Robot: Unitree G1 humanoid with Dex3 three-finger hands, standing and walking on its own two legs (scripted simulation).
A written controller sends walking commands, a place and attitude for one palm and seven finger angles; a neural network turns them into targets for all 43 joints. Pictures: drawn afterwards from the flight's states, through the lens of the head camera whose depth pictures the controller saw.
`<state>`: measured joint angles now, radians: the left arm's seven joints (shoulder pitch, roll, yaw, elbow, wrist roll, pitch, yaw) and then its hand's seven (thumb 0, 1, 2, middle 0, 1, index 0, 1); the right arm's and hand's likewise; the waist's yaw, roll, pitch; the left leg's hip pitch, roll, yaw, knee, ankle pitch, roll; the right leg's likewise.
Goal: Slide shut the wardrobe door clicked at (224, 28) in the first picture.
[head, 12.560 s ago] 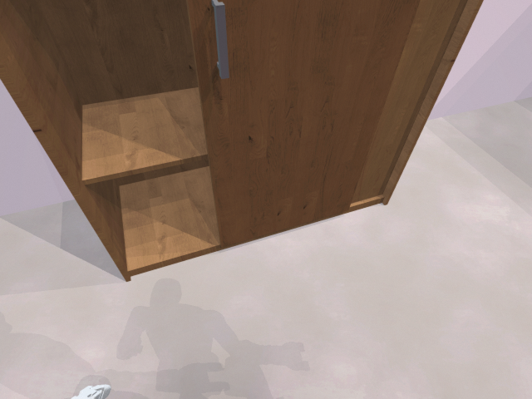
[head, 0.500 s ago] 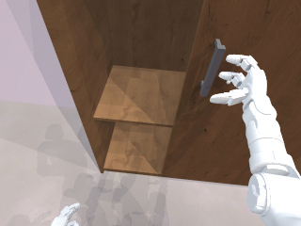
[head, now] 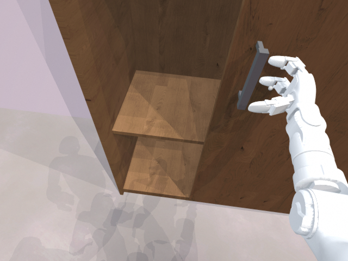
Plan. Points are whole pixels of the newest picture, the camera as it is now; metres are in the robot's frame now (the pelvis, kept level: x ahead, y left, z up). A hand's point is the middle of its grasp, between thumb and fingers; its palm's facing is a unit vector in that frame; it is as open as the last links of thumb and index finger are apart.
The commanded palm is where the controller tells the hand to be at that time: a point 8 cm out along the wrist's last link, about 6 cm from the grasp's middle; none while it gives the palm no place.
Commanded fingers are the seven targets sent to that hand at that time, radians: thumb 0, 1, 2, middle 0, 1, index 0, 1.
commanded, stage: slide the fingers in behind the handle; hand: right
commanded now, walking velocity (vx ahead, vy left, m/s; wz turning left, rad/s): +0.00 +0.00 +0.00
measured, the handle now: (249, 77) +0.52 -0.10 +0.17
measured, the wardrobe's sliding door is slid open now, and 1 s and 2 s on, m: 0.39 0.39 0.39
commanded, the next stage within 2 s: grip the handle and tug to test in 1.88 s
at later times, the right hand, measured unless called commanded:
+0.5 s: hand (268, 90) +0.46 -0.13 +0.18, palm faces +0.00 +1.00 +0.00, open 14.0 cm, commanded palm +0.44 -0.18 +0.18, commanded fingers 0.00 0.50 -0.30 0.30 1.20 0.30 1.20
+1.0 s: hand (258, 89) +0.46 -0.11 +0.18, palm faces +0.01 +1.00 +0.00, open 14.0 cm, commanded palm +0.44 -0.16 +0.18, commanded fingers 0.00 0.50 -0.30 0.30 1.20 0.30 1.20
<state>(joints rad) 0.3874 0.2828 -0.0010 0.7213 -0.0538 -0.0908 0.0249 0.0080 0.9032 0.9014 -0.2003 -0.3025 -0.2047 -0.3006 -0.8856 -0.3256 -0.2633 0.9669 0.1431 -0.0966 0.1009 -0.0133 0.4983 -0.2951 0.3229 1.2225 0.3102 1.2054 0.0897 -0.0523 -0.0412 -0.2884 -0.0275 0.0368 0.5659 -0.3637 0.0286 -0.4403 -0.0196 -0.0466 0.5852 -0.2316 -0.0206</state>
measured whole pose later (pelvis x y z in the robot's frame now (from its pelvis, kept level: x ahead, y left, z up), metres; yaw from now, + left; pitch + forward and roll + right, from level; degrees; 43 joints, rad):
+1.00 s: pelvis +0.00 +0.01 +0.00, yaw +0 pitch +4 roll +0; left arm 0.35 0.27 0.00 0.69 -0.06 -0.08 0.02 0.01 0.90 0.90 -0.20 -0.30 -0.21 -0.30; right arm -0.84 -0.25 -0.21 0.86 0.15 -0.06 0.04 -0.01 0.50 -0.30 0.30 1.20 0.30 1.20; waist 0.07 -0.05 -0.05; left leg -0.27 -0.03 0.04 0.57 -0.37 0.04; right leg -0.42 -0.02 -0.04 0.58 -0.23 -0.01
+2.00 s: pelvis +0.00 +0.01 +0.00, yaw +0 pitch +5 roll +0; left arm 0.34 0.26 0.00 0.70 -0.05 -0.06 0.01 0.01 0.90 0.90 -0.20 -0.30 -0.20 -0.30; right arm -0.86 -0.20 -0.18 0.88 0.14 -0.06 -0.02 -0.01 0.50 -0.30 0.32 1.21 0.31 1.20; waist 0.08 -0.05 -0.05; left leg -0.28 -0.03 0.04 0.57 -0.38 0.04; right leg -0.43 -0.02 -0.04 0.58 -0.24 -0.01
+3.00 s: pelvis +0.00 +0.01 +0.00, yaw +0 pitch +4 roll +0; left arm 0.33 0.26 0.00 0.69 -0.05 -0.06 0.01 0.01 0.90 0.90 -0.20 -0.30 -0.20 -0.30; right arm -0.87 -0.19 -0.19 0.89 0.13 -0.06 0.00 0.01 -0.72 -0.85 0.44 1.40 0.44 1.40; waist 0.08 -0.05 -0.05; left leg -0.28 -0.03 0.04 0.57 -0.37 0.04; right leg -0.42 -0.02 -0.04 0.57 -0.23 -0.01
